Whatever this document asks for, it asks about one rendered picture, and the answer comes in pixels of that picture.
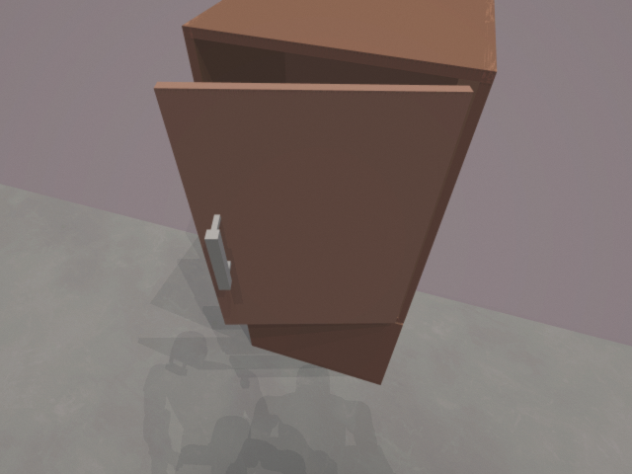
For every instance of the handle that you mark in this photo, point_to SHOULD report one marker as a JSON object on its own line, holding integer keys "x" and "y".
{"x": 215, "y": 249}

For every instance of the cupboard door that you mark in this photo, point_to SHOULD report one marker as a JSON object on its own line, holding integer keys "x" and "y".
{"x": 325, "y": 191}

